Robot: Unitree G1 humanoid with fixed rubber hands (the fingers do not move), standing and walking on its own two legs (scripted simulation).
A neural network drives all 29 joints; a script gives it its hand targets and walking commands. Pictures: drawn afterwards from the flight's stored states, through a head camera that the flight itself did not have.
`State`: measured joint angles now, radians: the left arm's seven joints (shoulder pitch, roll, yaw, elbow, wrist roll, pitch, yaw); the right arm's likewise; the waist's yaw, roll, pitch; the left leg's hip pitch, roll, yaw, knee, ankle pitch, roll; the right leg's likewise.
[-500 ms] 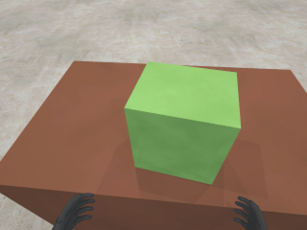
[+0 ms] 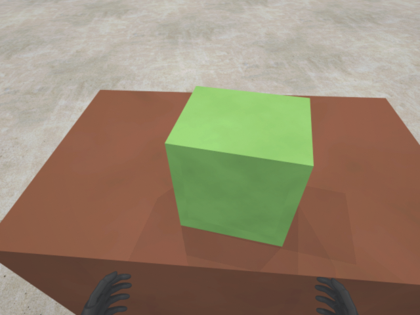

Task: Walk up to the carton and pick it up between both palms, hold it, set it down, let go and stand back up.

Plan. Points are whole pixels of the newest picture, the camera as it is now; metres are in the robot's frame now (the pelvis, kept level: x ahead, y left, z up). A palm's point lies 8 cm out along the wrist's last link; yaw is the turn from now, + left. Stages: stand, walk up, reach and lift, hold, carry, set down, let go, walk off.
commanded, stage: set down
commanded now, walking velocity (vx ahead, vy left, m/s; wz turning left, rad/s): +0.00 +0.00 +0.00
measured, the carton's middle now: (239, 167) +0.47 -0.04 +0.01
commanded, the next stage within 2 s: let go in 0.86 s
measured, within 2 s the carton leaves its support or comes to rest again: neither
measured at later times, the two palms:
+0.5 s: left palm out of the picture +0.15 +0.23 -0.06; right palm out of the picture +0.15 -0.22 -0.07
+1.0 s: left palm out of the picture +0.15 +0.22 -0.07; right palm out of the picture +0.14 -0.23 -0.08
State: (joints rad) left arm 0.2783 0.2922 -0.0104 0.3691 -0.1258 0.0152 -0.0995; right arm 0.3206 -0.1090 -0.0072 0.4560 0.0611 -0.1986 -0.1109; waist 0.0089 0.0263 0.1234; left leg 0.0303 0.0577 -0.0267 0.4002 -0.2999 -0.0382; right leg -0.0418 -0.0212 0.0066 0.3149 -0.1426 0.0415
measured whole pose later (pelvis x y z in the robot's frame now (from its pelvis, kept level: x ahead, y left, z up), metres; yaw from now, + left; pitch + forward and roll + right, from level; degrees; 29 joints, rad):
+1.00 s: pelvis +0.01 -0.01 +0.00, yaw -1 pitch -6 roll -1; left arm 0.25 0.23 -0.01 0.42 -0.04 0.12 -0.02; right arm 0.23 -0.16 -0.01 0.67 -0.01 -0.23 -0.02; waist 0.02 0.01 0.13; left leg 0.02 0.06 0.00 0.38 -0.30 -0.05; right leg -0.10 -0.01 0.03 0.36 -0.17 0.03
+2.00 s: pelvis -0.02 -0.01 -0.01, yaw +1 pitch -2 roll +0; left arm 0.19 0.35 -0.01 0.93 0.01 -0.02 -0.02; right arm 0.22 -0.37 0.01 0.98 -0.03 0.00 0.03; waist 0.00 0.02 0.03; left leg -0.14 0.03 -0.04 0.46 -0.29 -0.04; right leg -0.25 -0.05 0.01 0.47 -0.19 0.04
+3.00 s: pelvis -0.01 -0.02 +0.00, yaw +1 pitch -3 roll +0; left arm 0.13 0.36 0.00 1.07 0.00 -0.01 -0.01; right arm 0.16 -0.38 0.01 1.08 -0.02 0.00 0.01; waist 0.00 0.02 0.05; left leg -0.09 0.04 -0.04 0.38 -0.25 -0.05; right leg -0.20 -0.04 -0.01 0.40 -0.16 0.03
